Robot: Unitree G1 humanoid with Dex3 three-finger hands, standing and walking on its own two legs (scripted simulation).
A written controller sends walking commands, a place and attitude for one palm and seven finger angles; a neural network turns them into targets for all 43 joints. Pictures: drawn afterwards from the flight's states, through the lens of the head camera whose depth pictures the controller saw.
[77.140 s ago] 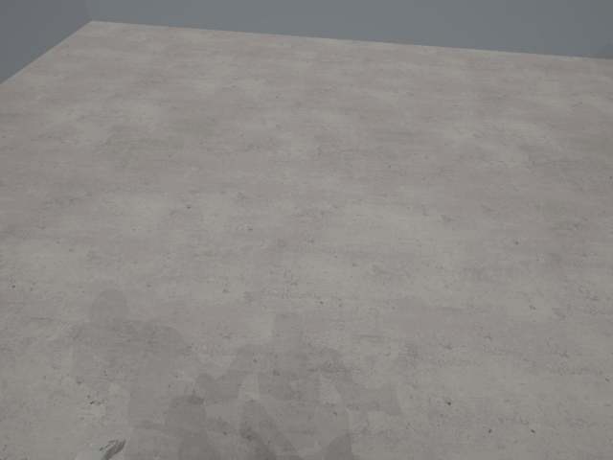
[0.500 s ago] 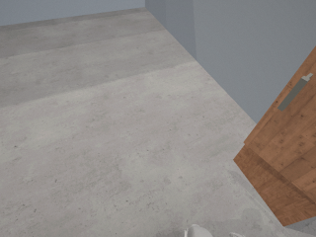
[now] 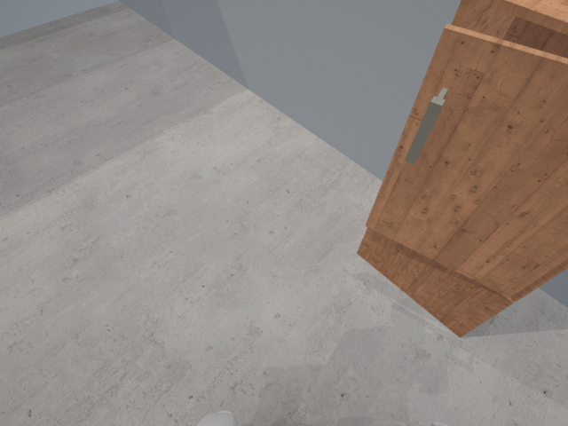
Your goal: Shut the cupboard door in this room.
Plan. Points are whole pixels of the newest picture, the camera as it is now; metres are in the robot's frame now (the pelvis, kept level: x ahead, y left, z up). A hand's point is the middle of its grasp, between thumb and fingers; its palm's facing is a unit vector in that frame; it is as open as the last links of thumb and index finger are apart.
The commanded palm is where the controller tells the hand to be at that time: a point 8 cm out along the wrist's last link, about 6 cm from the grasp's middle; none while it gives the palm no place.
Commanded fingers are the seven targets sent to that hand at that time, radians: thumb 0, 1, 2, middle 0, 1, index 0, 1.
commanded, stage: turn to face it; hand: left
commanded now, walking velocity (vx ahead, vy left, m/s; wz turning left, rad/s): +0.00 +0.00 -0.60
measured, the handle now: (426, 127) +0.65 -0.24 +0.03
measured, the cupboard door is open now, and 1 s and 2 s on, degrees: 14 14 14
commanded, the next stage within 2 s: take the last steps up to it in 0.84 s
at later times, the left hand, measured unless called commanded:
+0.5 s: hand (189, 390) +0.18 +0.16 -0.15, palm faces -0.30 -0.91 -0.30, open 7.4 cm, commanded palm none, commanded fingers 0.00 0.90 0.90 -0.20 -0.30 -0.20 -0.30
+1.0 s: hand (197, 375) +0.21 +0.16 -0.16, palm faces -0.43 -0.88 -0.20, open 7.4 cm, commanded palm none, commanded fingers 0.00 0.90 0.90 -0.20 -0.30 -0.20 -0.30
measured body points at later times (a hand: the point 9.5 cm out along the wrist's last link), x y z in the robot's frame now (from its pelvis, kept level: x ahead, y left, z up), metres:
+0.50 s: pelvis +0.01 -0.01 -0.01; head +0.05 -0.05 +0.44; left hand +0.20 +0.21 -0.12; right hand -0.02 -0.28 -0.16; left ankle +0.01 +0.14 -0.68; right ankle -0.01 -0.11 -0.73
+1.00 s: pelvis +0.05 +0.01 +0.01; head +0.09 +0.01 +0.46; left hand +0.23 +0.21 -0.15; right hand -0.01 -0.22 -0.13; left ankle +0.09 +0.11 -0.73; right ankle -0.05 -0.09 -0.67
